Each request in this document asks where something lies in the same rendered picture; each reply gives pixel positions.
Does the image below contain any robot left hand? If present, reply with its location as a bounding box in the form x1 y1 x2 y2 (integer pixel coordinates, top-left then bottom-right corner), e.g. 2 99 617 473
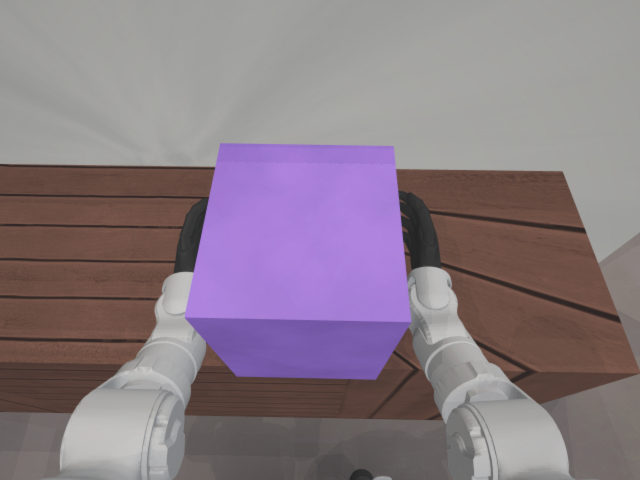
174 198 209 273

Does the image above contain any robot right forearm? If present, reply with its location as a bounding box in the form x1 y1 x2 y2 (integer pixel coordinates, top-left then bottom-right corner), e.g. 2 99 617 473
407 266 569 472

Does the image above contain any robot left upper arm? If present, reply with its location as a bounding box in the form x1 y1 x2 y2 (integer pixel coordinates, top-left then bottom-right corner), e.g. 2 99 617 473
38 388 185 480

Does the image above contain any robot right hand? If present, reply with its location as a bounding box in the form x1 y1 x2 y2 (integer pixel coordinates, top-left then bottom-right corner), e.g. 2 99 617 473
398 191 441 270

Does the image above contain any robot right upper arm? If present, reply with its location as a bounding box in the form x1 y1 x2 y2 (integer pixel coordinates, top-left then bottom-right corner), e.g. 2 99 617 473
446 399 598 480

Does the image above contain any robot left forearm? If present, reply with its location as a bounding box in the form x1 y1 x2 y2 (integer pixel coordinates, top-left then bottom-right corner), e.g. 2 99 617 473
60 272 206 471

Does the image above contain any carton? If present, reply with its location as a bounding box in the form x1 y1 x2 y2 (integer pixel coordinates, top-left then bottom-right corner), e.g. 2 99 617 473
184 143 411 380

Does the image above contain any pedestal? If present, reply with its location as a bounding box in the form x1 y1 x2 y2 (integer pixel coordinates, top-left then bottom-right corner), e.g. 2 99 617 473
0 164 640 420

